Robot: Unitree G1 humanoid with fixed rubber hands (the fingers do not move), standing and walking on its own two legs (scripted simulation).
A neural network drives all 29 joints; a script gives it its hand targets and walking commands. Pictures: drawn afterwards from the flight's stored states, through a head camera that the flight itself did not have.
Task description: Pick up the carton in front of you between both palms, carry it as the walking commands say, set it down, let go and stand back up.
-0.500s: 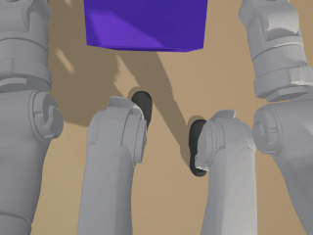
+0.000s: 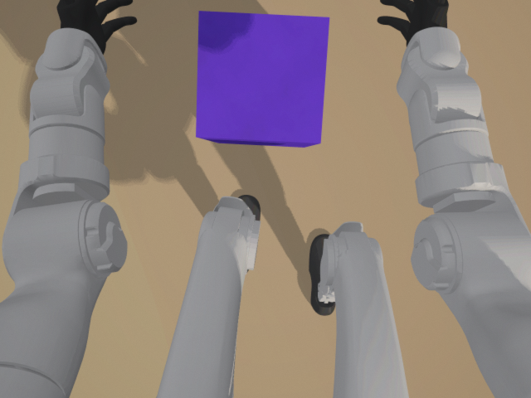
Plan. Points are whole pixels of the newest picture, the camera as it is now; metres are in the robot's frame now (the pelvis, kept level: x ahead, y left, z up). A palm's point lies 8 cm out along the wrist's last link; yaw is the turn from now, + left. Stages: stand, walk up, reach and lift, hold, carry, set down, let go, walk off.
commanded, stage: set down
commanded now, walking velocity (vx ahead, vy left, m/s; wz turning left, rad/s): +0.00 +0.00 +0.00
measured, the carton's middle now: (262, 93) +0.50 +0.12 -0.39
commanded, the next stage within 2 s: let go in 0.36 s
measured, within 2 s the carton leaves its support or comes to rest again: neither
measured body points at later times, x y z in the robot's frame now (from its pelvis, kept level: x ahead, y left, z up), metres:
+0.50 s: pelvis +0.03 +0.01 +0.14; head +0.32 +0.06 +0.47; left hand +0.48 +0.32 +0.02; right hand +0.55 -0.08 +0.03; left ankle +0.13 +0.11 -0.48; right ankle +0.07 -0.12 -0.48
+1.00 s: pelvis +0.09 +0.02 +0.24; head +0.25 +0.04 +0.66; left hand +0.33 +0.29 +0.14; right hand +0.40 -0.15 +0.13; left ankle +0.13 +0.11 -0.48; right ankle +0.07 -0.12 -0.48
